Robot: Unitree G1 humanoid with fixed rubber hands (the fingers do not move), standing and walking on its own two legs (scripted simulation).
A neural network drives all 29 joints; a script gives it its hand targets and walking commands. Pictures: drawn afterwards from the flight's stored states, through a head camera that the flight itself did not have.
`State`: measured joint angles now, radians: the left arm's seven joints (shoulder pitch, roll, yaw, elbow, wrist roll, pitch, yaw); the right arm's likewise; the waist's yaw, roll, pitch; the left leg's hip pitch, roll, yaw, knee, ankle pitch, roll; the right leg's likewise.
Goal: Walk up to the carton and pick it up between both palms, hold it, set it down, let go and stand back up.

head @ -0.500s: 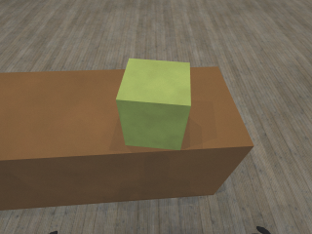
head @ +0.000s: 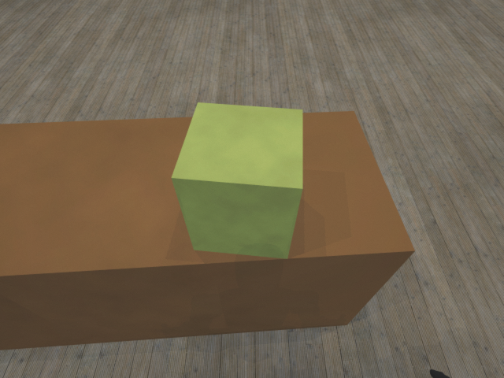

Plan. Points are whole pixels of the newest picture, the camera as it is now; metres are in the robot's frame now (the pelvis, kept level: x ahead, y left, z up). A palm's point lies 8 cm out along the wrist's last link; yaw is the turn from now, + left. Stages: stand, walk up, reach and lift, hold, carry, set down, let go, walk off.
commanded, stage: walk up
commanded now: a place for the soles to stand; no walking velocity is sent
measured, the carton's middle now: (244, 184) +0.48 +0.02 -0.03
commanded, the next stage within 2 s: reach and lift in 1.52 s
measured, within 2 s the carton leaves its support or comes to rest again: neither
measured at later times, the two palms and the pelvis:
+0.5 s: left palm out of the picture +0.10 +0.31 -0.12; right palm out of the picture +0.09 -0.32 -0.12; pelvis +0.02 +0.00 -0.01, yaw -1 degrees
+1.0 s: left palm out of the picture +0.09 +0.30 -0.12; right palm out of the picture +0.12 -0.31 -0.11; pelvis +0.00 -0.01 -0.01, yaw -2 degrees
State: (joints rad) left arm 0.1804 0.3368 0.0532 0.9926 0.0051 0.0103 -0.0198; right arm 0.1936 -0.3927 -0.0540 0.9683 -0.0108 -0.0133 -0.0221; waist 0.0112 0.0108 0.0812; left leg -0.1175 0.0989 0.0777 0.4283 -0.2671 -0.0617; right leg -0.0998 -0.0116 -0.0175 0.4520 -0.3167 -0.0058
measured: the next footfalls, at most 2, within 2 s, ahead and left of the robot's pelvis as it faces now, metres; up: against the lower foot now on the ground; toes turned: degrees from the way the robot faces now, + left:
left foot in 0.76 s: +0.10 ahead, +0.13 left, +0.00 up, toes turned +1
